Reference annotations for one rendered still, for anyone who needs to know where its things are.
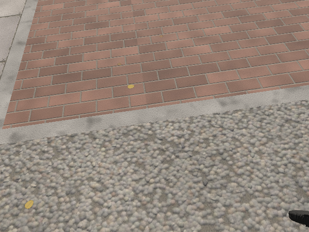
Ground right robot hand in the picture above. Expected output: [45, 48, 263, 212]
[289, 210, 309, 227]

